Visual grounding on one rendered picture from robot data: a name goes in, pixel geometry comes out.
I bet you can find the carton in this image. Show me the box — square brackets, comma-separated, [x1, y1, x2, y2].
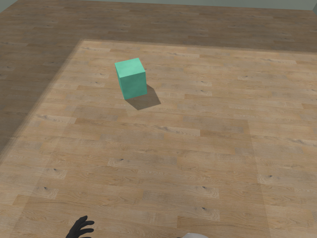
[114, 58, 147, 100]

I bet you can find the robot left hand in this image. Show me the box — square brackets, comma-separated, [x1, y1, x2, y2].
[66, 216, 94, 238]

